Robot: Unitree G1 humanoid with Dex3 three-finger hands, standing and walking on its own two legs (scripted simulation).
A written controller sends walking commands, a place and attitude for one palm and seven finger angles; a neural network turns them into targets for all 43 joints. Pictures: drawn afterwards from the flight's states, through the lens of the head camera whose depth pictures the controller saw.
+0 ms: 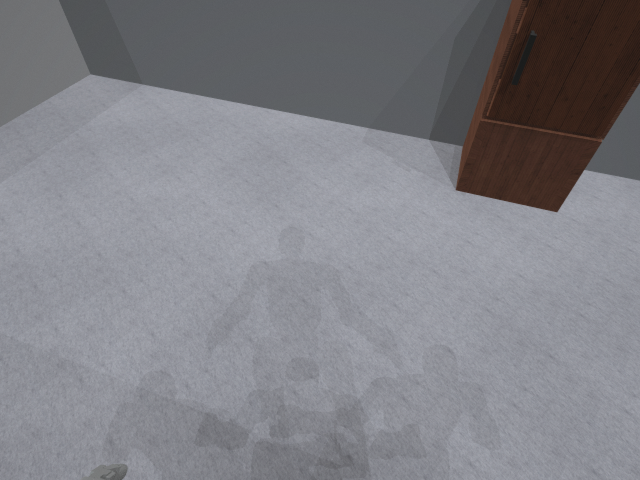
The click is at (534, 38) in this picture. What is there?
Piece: cupboard door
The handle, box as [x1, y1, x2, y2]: [512, 30, 536, 84]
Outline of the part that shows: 532,30 513,77 512,84 517,83 536,36 536,34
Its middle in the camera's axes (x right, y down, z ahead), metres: +0.73 -0.65 +1.40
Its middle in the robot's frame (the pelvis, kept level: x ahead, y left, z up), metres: +1.51 -0.66 -0.09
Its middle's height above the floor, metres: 0.68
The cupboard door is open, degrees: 0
